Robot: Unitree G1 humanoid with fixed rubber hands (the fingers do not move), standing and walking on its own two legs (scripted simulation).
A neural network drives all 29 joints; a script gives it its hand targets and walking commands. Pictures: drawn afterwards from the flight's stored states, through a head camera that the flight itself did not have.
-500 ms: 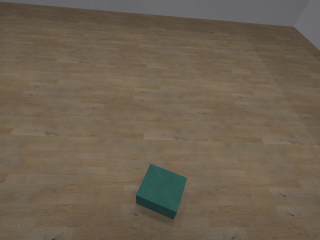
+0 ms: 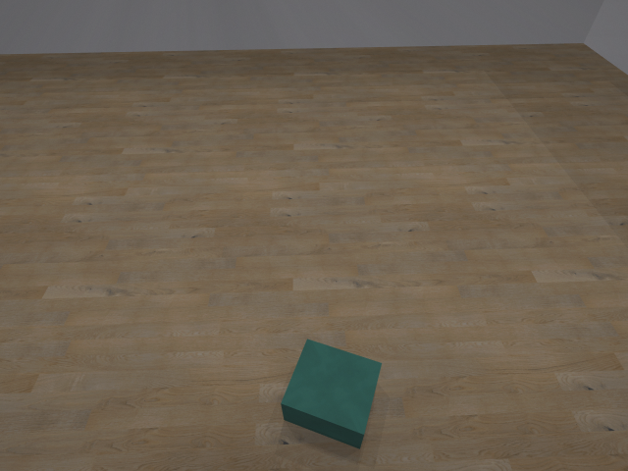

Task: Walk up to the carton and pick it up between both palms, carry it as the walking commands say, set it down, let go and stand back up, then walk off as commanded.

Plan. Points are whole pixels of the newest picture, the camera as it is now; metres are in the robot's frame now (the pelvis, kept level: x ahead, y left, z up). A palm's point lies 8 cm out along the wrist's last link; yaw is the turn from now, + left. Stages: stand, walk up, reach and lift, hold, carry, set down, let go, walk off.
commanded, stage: walk up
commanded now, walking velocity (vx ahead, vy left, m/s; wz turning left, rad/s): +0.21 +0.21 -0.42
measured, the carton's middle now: (332, 391) +0.51 -0.01 -0.71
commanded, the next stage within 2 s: none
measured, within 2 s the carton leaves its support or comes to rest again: neither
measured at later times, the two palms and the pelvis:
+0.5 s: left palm (96, 452) +0.19 +0.34 -0.15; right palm out of the picture +0.05 -0.13 -0.12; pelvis +0.09 +0.10 +0.00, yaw -8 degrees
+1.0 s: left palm (180, 393) +0.27 +0.24 -0.13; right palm out of the picture +0.07 -0.19 -0.15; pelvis +0.11 +0.04 -0.01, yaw -11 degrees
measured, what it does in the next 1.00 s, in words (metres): walks ahead: left foot, then right foot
